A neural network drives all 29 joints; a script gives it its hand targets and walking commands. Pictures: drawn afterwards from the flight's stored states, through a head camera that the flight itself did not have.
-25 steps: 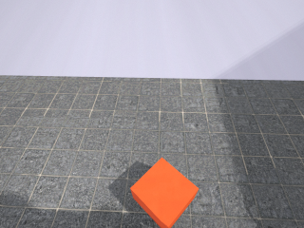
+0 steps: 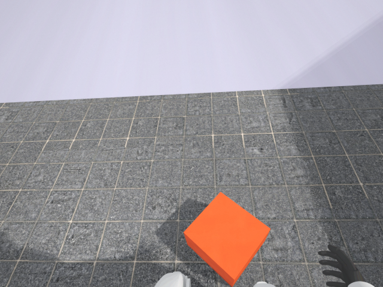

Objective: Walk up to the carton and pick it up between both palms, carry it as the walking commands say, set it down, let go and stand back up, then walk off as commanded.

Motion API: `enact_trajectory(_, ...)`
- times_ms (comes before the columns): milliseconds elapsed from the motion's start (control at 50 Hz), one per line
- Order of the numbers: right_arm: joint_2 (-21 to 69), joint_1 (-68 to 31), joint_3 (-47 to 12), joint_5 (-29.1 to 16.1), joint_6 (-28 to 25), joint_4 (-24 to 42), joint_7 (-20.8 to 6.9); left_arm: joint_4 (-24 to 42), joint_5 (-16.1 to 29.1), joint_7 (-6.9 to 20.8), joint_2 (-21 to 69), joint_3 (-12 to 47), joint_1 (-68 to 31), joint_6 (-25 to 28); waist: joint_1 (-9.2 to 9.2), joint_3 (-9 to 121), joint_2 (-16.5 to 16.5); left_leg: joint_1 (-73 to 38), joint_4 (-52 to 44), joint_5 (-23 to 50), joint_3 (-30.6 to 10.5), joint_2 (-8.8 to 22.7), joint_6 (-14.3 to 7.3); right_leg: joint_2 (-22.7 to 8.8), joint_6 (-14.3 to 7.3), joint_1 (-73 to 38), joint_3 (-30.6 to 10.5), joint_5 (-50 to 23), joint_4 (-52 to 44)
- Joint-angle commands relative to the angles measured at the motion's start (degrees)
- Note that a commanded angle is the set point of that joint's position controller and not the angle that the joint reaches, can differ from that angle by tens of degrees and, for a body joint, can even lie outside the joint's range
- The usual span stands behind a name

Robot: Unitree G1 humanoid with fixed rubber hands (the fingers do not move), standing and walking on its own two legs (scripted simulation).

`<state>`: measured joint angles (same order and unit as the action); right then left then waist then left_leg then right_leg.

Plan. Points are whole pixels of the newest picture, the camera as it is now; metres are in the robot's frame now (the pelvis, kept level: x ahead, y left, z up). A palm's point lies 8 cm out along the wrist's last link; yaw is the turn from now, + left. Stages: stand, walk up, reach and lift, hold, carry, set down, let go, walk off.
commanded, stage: walk up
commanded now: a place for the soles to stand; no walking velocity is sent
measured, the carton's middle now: (226, 237) +0.44 -0.07 -0.64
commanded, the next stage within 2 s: none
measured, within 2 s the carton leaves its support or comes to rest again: neither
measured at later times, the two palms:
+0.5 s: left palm out of the picture +0.01 +0.58 -0.06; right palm out of the picture +0.15 -0.11 -0.07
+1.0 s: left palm out of the picture +0.19 +0.66 -0.07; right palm out of the picture +0.03 +0.02 -0.10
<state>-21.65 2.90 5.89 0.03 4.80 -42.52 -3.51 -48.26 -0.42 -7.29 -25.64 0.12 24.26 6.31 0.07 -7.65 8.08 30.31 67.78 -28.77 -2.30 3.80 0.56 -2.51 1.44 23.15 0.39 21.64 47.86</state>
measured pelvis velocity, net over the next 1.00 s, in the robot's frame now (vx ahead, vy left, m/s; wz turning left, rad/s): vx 0.01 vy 0.36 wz -0.35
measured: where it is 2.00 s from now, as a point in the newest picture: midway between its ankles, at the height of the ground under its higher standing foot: outside the picture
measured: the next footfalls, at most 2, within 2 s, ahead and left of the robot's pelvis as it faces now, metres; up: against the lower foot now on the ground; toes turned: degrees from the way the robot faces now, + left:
left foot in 0.12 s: +0.07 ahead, +0.16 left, +0.00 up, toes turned +2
right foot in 0.38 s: +0.02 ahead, -0.03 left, +0.00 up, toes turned -9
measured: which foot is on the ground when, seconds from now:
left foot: up 0.00-0.10, down 0.12-0.34, up 0.36-0.54, down 0.56-1.00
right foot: down 0.00-0.12, up 0.14-0.36, down 0.38-0.54, up 0.56-1.00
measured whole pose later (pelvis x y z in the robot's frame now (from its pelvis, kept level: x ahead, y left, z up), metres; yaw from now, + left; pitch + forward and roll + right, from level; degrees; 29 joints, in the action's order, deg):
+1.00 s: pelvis +0.01 +0.36 +0.00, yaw -20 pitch +0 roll -2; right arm -22.2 8.2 7.9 0.0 0.8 -39.5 -1.8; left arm -49.7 -0.6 -4.6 -28.1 -1.1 13.3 4.0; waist -0.1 -9.0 4.4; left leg 25.1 52.3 -27.9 15.6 3.3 -7.0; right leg -0.6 -1.6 34.5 -2.7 25.7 63.0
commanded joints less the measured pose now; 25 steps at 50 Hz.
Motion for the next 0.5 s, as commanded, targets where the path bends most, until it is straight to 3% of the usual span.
enact_trajectory(0, -16.67, -9.65, 5.63, 3.31, -0.41, 10.41, -2.12, 0.58, -1.33, -2.22, -22.17, -10.17, 2.62, 2.07, -0.84, 1.38, -13.96, 13.36, -2.29, -5.16, -10.62, 2.15, -1.93, -17.71, -18.84, -2.53, -38.17, -3.43, -23.29)
enact_trajectory(20, -17.33, -10.75, 5.91, 2.73, -0.33, 10.71, -2.22, 1.83, -2.26, -2.18, -22.38, -9.68, 1.28, 1.74, -1.47, 1.83, -19.59, 10.51, -3.77, -6.13, -9.45, 2.65, -2.24, -17.39, -19.56, 0.95, -36.96, 1.30, -23.82)
enact_trajectory(40, -17.32, -9.74, 5.87, 2.58, -0.70, 11.02, -2.36, 1.55, -2.53, -2.17, -23.13, -10.45, -0.11, 1.63, 0.31, 2.59, -19.75, 7.17, -5.64, -5.30, -11.62, 4.43, -1.25, -18.74, -18.57, 2.12, -38.07, -1.23, -22.70)
enact_trajectory(60, -17.63, -7.49, 6.34, 2.46, -0.85, 10.33, -2.25, 2.01, -2.49, -1.94, -23.23, -9.84, -1.97, 1.36, 0.75, 1.75, -18.54, 3.33, -11.37, -3.42, -9.14, 2.42, -1.28, -17.38, -17.58, 5.11, -35.34, -3.08, -19.20)
enact_trajectory(80, -17.09, -1.85, 6.81, 2.98, -1.03, 8.31, -2.28, 2.56, -2.37, -2.13, -23.20, -9.40, -5.68, 0.60, 4.94, 4.33, -14.12, -8.63, -21.65, -0.08, -11.90, 3.63, -2.02, -16.18, -14.90, 13.74, -30.96, -3.51, -11.77)
enact_trajectory(100, -18.11, 5.44, 7.87, 3.52, -1.64, 3.83, -1.62, 2.08, -2.63, -2.03, -17.13, -7.96, -5.67, -0.24, 8.03, 7.82, -6.15, -24.20, -32.76, -8.11, -13.61, 2.11, -2.62, -7.93, -10.13, 23.15, -15.98, -0.26, 0.99)
enact_trajectory(120, -23.15, 8.37, 7.79, 3.51, -2.11, 3.88, -0.72, 1.49, -2.75, -2.51, -8.59, -5.69, -1.58, -1.13, 8.74, 6.85, 14.94, -24.55, -51.53, -15.16, -25.13, 14.45, 0.41, 3.63, -5.04, 30.69, 0.33, 12.33, 21.29)
enact_trajectory(140, -23.07, 3.43, 7.44, 2.02, -2.36, 5.88, -0.70, 1.29, -3.05, -3.04, -12.36, -6.63, -6.19, -1.81, 9.15, 3.95, 3.46, -14.54, -60.17, -20.86, -30.34, 18.39, 1.43, 2.73, -3.13, 28.77, -2.84, 11.12, 28.45)
enact_trajectory(160, -22.48, -0.64, 7.20, 1.48, -2.35, 7.26, -0.57, -0.58, -2.85, -2.85, -14.42, -7.88, -5.47, -2.44, 7.24, 4.12, -4.08, -10.04, -62.98, -22.65, -28.46, 18.32, 5.84, 2.18, -3.32, 24.08, -5.59, 8.05, 31.65)
enact_trajectory(180, -20.99, -4.89, 7.51, 1.76, -2.04, 7.84, -0.15, -0.58, -2.42, -1.95, -15.69, -9.00, -3.82, -2.99, 4.65, 2.83, -0.96, -9.85, -62.09, -16.41, -22.41, 14.83, 8.40, 2.02, -3.56, 22.59, -4.00, 5.38, 31.79)
enact_trajectory(200, -21.61, -5.00, 7.83, 2.25, -1.86, 9.36, 0.08, -1.67, -1.81, -1.34, -17.93, -9.60, 1.26, -2.79, 3.70, 5.73, 4.52, -16.78, -60.38, -6.31, -17.34, 12.28, 10.82, 3.10, -2.90, 21.18, -0.93, 5.12, 28.05)
enact_trajectory(220, -18.36, -7.47, 7.56, 3.13, -1.36, 11.36, 0.13, -3.59, -1.92, -1.37, -18.73, -10.13, 7.63, -2.54, 1.63, 8.43, 6.97, -20.55, -57.33, 3.48, -10.86, 10.63, 11.49, 3.16, -2.24, 17.75, 2.93, 5.88, 22.46)
enact_trajectory(240, -15.26, -6.84, 7.30, 3.07, -1.11, 10.82, 0.17, -4.84, -1.58, -0.65, -17.38, -9.88, 11.18, -2.50, 2.11, 8.83, 8.44, -24.16, -53.12, 16.57, -4.80, 8.58, 10.05, 2.20, -1.79, 15.53, 5.32, 5.22, 18.54)
enact_trajectory(260, -16.66, -11.00, 7.60, 3.05, -0.27, 12.55, 0.57, -5.27, -1.61, -0.49, -17.70, -10.13, 16.49, -2.26, -0.76, 10.57, 9.94, -21.28, -49.97, 29.54, 0.31, 6.85, 13.23, 2.33, -1.40, 6.47, 8.15, 8.70, 9.02)
enact_trajectory(280, -16.64, -18.91, 7.94, 4.64, 0.37, 13.88, 0.38, -7.82, -1.22, -0.51, -17.82, -10.99, 27.46, -2.06, -7.16, 11.32, 12.10, -15.40, -42.78, 39.92, 6.14, 4.67, 15.33, 0.16, -2.22, -7.55, 10.87, 11.52, -3.92)
enact_trajectory(300, -13.35, -21.45, 7.17, 4.90, 0.23, 14.19, 0.63, -10.25, -0.79, -1.18, -17.28, -11.82, 34.06, -2.07, -12.24, 11.47, 6.53, -12.24, -26.77, 61.83, 8.16, 4.36, 12.94, 1.34, -5.19, -15.73, 13.75, 4.74, -17.03)
enact_trajectory(320, -13.56, -20.81, 6.24, 3.98, -0.03, 14.42, 0.76, -10.98, -0.74, -2.05, -16.93, -12.18, 35.82, -2.01, -16.17, 16.11, -9.27, -8.86, -5.97, 64.35, 8.29, 1.64, 8.39, 1.05, -6.91, -24.61, 9.43, -9.89, -26.84)
enact_trajectory(340, -9.57, -13.93, 4.67, 2.84, -0.09, 13.39, 1.22, -7.77, -1.60, -3.48, -18.00, -12.95, 25.16, -1.63, -12.88, 15.37, -29.23, 6.39, 17.64, 6.40, 0.40, -1.40, 5.75, -6.80, -13.07, -28.57, -10.64, -17.45, -21.91)
enact_trajectory(360, -10.63, -13.43, 4.61, 3.68, 0.06, 15.54, 0.62, -1.13, -1.85, -3.84, -20.65, -11.37, 11.83, -0.01, -5.77, 10.12, -21.14, 20.04, 22.96, -5.94, -12.18, 0.76, 4.43, -19.53, -21.38, -19.00, -38.91, -16.74, -21.92)
enact_trajectory(380, -13.46, -14.39, 4.61, 2.84, 0.59, 16.49, 0.56, 2.03, -1.44, -4.06, -22.82, -10.74, 4.76, 0.56, -2.80, 7.23, -9.62, 18.04, 26.61, -6.92, -16.98, 3.55, 3.71, -28.16, -25.94, -11.54, -47.32, -12.78, -27.84)
enact_trajectory(400, -16.90, -19.14, 6.25, 1.64, 1.40, 16.73, -0.28, 3.78, -1.14, -5.68, -25.84, -11.90, 0.15, 2.51, -4.13, 1.42, -8.70, 22.67, 39.02, -15.04, -25.11, 6.06, 3.19, -35.14, -30.02, -4.45, -53.64, -18.04, -26.84)
enact_trajectory(420, -16.26, -15.23, 5.48, 2.53, 0.65, 15.01, -0.74, 3.50, -1.05, -5.99, -24.62, -10.38, -2.81, 3.35, -1.21, 1.17, -6.76, 19.36, 26.18, -10.64, -23.32, 8.42, 1.70, -26.98, -24.57, -2.39, -43.18, -17.39, -21.45)
enact_trajectory(440, -16.17, -13.33, 5.74, 2.77, -0.44, 13.91, -1.20, 3.25, -1.73, -5.73, -23.19, -9.89, -5.01, 3.27, 1.35, -0.15, -7.30, 14.03, 7.70, -10.66, -20.71, 10.46, 0.79, -21.82, -19.46, 1.68, -34.28, -17.13, -16.74)
enact_trajectory(460, -17.67, -7.99, 6.37, 2.63, -0.69, 11.31, -1.65, 3.36, -2.36, -5.08, -23.75, -9.50, -3.41, 2.82, 2.01, 2.99, -12.11, 7.11, -2.44, -6.78, -15.07, 7.91, 0.37, -16.31, -16.15, 1.33, -27.22, -16.73, -12.62)
enact_trajectory(480, -16.95, -6.30, 6.33, 2.43, -1.05, 9.52, -2.05, 1.57, -2.68, -4.12, -23.20, -8.74, 0.62, 2.58, 0.92, 5.67, -12.60, 2.34, -10.73, -6.93, -9.75, 5.30, 0.06, -13.35, -15.49, 0.50, -25.83, -15.61, -12.94)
